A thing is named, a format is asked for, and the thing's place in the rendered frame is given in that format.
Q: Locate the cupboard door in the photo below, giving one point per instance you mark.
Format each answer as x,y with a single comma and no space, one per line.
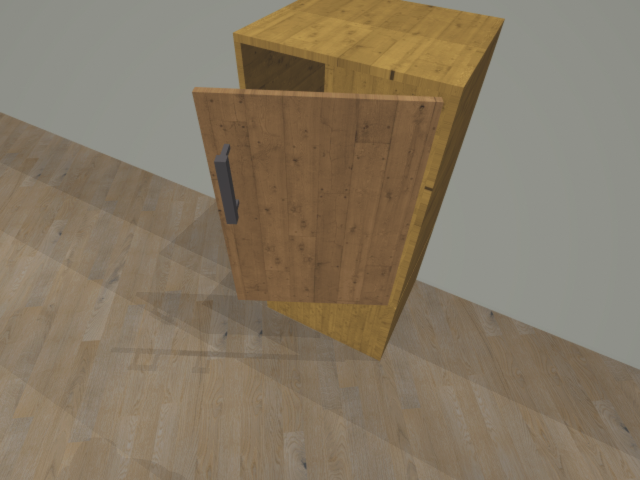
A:
327,184

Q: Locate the handle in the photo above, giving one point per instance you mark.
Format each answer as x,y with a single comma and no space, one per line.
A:
230,204

